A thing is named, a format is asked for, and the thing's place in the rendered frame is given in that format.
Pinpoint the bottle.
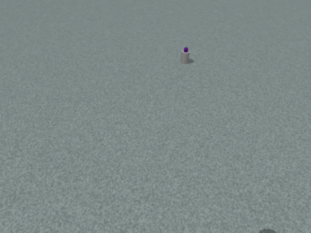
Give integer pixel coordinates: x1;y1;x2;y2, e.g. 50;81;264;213
180;48;190;64

